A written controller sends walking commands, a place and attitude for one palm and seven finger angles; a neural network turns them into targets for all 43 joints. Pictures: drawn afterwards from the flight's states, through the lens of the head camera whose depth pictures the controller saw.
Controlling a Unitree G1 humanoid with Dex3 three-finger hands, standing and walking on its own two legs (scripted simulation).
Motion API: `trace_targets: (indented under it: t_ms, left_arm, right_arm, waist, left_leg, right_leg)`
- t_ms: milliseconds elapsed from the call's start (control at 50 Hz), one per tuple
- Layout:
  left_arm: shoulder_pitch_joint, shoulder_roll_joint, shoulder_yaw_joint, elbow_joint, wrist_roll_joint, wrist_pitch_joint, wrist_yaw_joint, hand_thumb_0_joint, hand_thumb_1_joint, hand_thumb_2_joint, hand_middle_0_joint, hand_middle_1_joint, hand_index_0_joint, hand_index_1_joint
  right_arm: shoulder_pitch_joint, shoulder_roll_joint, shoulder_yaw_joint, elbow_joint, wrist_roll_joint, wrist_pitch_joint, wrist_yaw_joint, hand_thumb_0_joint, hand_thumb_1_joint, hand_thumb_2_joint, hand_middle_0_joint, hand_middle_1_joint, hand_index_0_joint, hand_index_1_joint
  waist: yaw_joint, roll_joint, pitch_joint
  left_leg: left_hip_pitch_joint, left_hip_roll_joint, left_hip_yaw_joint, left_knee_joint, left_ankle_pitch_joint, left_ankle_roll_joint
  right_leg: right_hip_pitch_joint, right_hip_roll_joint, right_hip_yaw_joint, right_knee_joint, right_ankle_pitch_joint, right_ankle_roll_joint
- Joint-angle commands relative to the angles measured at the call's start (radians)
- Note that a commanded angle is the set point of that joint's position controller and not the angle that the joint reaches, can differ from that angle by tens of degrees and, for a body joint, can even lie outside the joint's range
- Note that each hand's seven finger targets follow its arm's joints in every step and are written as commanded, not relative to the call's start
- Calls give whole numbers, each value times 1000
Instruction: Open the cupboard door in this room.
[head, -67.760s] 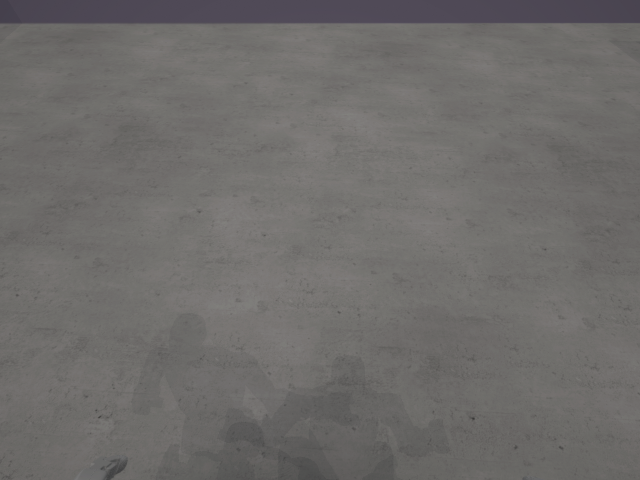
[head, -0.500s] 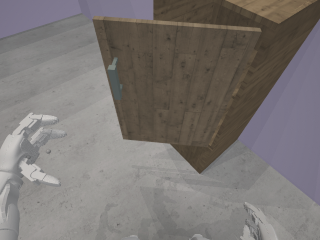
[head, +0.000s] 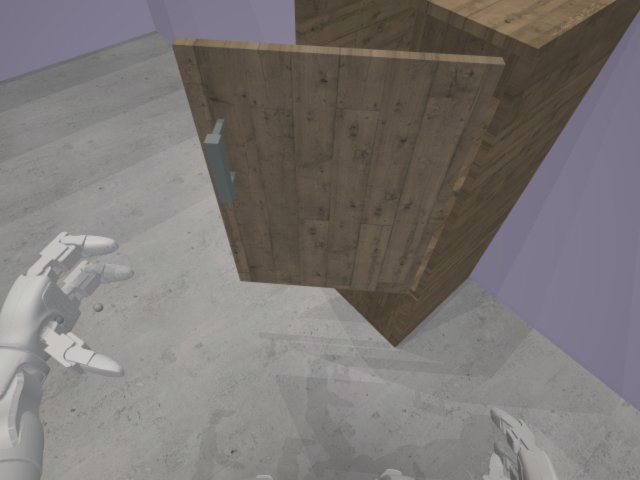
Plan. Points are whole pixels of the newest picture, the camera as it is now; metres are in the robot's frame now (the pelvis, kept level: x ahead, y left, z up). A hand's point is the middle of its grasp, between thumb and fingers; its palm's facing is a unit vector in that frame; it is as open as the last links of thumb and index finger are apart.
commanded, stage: move the hooked fingers beside the handle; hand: left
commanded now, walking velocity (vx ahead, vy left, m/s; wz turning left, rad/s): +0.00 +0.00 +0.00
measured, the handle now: (223, 162) +0.55 +0.19 +0.05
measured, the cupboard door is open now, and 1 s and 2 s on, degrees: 44 44 44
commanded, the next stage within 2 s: none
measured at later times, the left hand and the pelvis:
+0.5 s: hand (128, 263) +0.35 +0.26 +0.06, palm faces -0.02 -1.00 -0.01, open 14.0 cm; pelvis +0.00 +0.00 +0.00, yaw +0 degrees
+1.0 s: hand (147, 228) +0.41 +0.26 +0.06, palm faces -0.03 -1.00 +0.00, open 14.0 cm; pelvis +0.00 +0.00 -0.01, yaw -1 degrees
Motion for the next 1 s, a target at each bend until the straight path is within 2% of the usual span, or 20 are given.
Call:
trace_targets:
  t_ms: [0, 60, 180, 220, 260, 300, 340, 400, 440, 460, 500, 540, 640, 660, 760, 820, 860, 900, 960, 980]
  left_arm:
    - [-191, 261, 90, -166, -35, -55, -4, 0, -500, 300, -300, -1200, -300, -1200]
    - [-213, 273, 90, -189, -28, -60, -7, 0, -500, 300, -300, -1200, -300, -1200]
    - [-399, 258, 40, -112, -9, -63, 2, 0, -500, 300, -300, -1200, -300, -1200]
    - [-453, 283, 40, -88, 6, -68, 4, 0, -500, 300, -300, -1200, -300, -1200]
    - [-482, 292, 40, -81, 20, -69, 7, 0, -500, 300, -300, -1200, -300, -1200]
    - [-460, 289, 45, -68, 24, -71, 14, 0, -500, 300, -300, -1200, -300, -1200]
    - [-453, 313, 72, -8, 22, -64, 19, 0, -500, 300, -300, -1200, -300, -1200]
    - [-474, 306, 67, 26, 27, -61, 26, 0, -500, 300, -300, -1200, -300, -1200]
    - [-499, 314, 64, 2, 37, -70, 30, 0, -500, 300, -300, -1200, -300, -1200]
    - [-486, 319, 72, 5, 39, -72, 35, 0, -500, 300, -300, -1200, -300, -1200]
    - [-536, 303, 51, 30, 47, -74, 43, 0, -500, 300, -300, -1200, -300, -1200]
    - [-572, 319, 66, 83, 45, -78, 49, 0, -500, 300, -300, -1200, -300, -1200]
    - [-675, 350, 63, 82, 72, -111, 53, 0, -500, 300, -300, -1200, -300, -1200]
    - [-647, 352, 76, 102, 68, -112, 54, 0, -500, 300, -300, -1200, -300, -1200]
    - [-674, 383, 100, 189, 69, -115, 41, 0, -500, 300, -300, -1200, -300, -1200]
    - [-724, 368, 67, 176, 78, -122, 36, 0, -500, 300, -300, -1200, -300, -1200]
    - [-717, 366, 73, 200, 77, -122, 36, 0, -500, 300, -300, -1200, -300, -1200]
    - [-783, 363, 59, 266, 84, -118, 39, 0, -500, 300, -300, -1200, -300, -1200]
    - [-885, 369, 34, 301, 106, -129, 41, 0, -500, 300, -300, -1200, -300, -1200]
    - [-908, 398, 51, 322, 114, -133, 46, 0, -500, 300, -300, -1200, -300, -1200]
  right_arm:
    - [-13, -151, -67, -135, 1, -51, -10, 0, -900, -900, 200, 300, 200, 300]
    - [-15, -150, -64, -135, 0, -52, -10, 0, -900, -900, 200, 300, 200, 300]
    - [2, -155, -61, -106, 0, -47, -24, 0, -900, -900, 200, 300, 200, 300]
    - [11, -159, -61, -95, 0, -43, -27, 0, -900, -900, 200, 300, 200, 300]
    - [18, -154, -63, -95, -2, -39, -26, 0, -900, -900, 200, 300, 200, 300]
    - [26, -153, -64, -99, -4, -35, -21, 0, -900, -900, 200, 300, 200, 300]
    - [39, -159, -64, -95, -7, -20, -15, 0, -900, -900, 200, 300, 200, 300]
    - [38, -159, -67, -103, -3, -5, -8, 0, -900, -900, 200, 300, 200, 300]
    - [51, -158, -67, -110, -7, 4, -2, 0, -900, -900, 200, 300, 200, 300]
    - [58, -158, -71, -112, -7, 8, -1, 0, -900, -900, 200, 300, 200, 300]
    - [64, -158, -71, -104, -5, 18, 0, 0, -900, -900, 200, 300, 200, 300]
    - [79, -166, -73, -94, -6, 30, 1, 0, -900, -900, 200, 300, 200, 300]
    - [106, -165, -78, -79, -10, 52, 1, 0, -900, -900, 200, 300, 200, 300]
    - [112, -165, -79, -78, -12, 57, 4, 0, -900, -900, 200, 300, 200, 300]
    - [122, -172, -79, -74, -11, 86, 8, 0, -900, -900, 200, 300, 200, 300]
    - [124, -169, -79, -81, -11, 98, 11, 0, -900, -900, 200, 300, 200, 300]
    - [137, -169, -82, -80, -12, 108, 15, 0, -900, -900, 200, 300, 200, 300]
    - [141, -175, -79, -68, -11, 118, 14, 0, -900, -900, 200, 300, 200, 300]
    - [151, -175, -76, -61, -11, 130, 14, 0, -900, -900, 200, 300, 200, 300]
    - [158, -180, -77, -54, -13, 134, 12, 0, -900, -900, 200, 300, 200, 300]
  waist:
    - [-1, 33, -231]
    - [4, 70, -255]
    - [-35, 35, -225]
    - [-35, 61, -232]
    - [-28, 91, -296]
    - [-18, 94, -326]
    - [-19, 24, -316]
    - [-19, 44, -293]
    - [-11, 84, -335]
    - [-9, 66, -348]
    - [-29, 73, -320]
    - [-39, 9, -300]
    - [-42, 84, -385]
    - [-37, 64, -399]
    - [-42, 27, -363]
    - [-48, 97, -378]
    - [-48, 80, -395]
    - [-72, 25, -345]
    - [-83, 84, -353]
    - [-85, 69, -358]
  left_leg:
    - [17, -36, -46, -138, 280, -4]
    - [38, -38, -48, -138, 304, -5]
    - [20, -36, -57, -132, 248, -6]
    - [29, -34, -58, -129, 254, -7]
    - [54, -36, -58, -125, 293, -9]
    - [66, -34, -59, -121, 358, -13]
    - [29, -31, -55, -116, 356, -9]
    - [7, -31, -50, -123, 331, -11]
    - [32, -31, -51, -121, 387, -13]
    - [36, -29, -51, -118, 404, -13]
    - [20, -28, -48, -118, 365, -13]
    - [-11, -28, -46, -116, 323, -6]
    - [24, -29, -45, -103, 379, -5]
    - [25, -29, -46, -100, 392, -5]
    - [-31, -26, -38, -96, 374, -1]
    - [6, -24, -41, -88, 415, -3]
    - [12, -21, -42, -84, 437, -4]
    - [-37, -22, -43, -84, 359, 0]
    - [-23, -24, -45, -76, 343, 1]
    - [-29, -21, -50, -70, 340, 1]
  right_leg:
    - [203, 30, 67, -84, 179, -12]
    - [215, 30, 68, -76, 198, -16]
    - [154, 31, 66, -76, 144, -12]
    - [146, 29, 68, -71, 144, -17]
    - [166, 27, 68, -60, 179, -18]
    - [179, 27, 62, -48, 232, -18]
    - [192, 32, 64, -47, 247, -13]
    - [178, 29, 65, -50, 233, -13]
    - [191, 31, 65, -38, 268, -17]
    - [197, 32, 65, -36, 280, -15]
    - [165, 33, 65, -41, 253, -13]
    - [169, 37, 72, -49, 234, -9]
    - [183, 36, 80, -30, 280, -13]
    - [192, 38, 80, -30, 291, -12]
    - [199, 39, 84, -28, 307, -10]
    - [168, 42, 82, -18, 316, -17]
    - [166, 46, 79, -18, 326, -13]
    - [139, 45, 76, -24, 282, -9]
    - [98, 45, 80, -17, 251, -13]
    - [92, 45, 78, -12, 244, -14]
